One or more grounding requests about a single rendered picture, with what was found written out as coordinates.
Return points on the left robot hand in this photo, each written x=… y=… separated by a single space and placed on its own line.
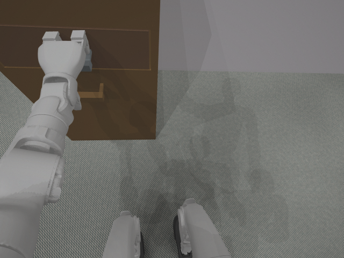
x=68 y=57

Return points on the robot right foot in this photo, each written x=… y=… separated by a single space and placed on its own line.
x=178 y=240

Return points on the left robot thigh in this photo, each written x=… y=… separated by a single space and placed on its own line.
x=124 y=234

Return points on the drawer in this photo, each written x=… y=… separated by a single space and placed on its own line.
x=120 y=48

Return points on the robot left forearm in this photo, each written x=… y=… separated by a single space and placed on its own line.
x=47 y=125

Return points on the robot left upper arm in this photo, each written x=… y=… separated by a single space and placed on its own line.
x=28 y=181

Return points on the cabinet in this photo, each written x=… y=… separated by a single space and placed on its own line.
x=128 y=111

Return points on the handle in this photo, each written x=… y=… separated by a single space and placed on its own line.
x=91 y=96
x=87 y=65

